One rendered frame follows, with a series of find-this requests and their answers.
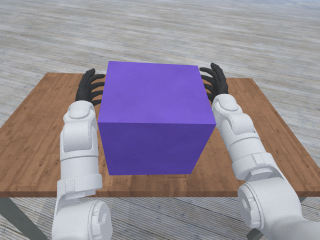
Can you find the robot right upper arm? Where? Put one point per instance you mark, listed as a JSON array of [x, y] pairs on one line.
[[271, 206]]

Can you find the robot left forearm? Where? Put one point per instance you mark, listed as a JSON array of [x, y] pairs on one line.
[[79, 166]]

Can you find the robot left hand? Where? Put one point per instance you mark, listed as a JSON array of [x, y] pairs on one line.
[[84, 92]]

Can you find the table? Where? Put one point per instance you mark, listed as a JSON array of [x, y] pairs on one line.
[[30, 163]]

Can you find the robot right hand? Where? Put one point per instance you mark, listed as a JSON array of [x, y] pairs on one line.
[[219, 85]]

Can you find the carton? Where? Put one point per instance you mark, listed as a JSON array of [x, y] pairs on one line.
[[154, 118]]

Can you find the robot left upper arm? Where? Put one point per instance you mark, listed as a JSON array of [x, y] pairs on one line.
[[89, 220]]

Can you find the robot right forearm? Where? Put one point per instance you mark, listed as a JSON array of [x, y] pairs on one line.
[[250, 161]]

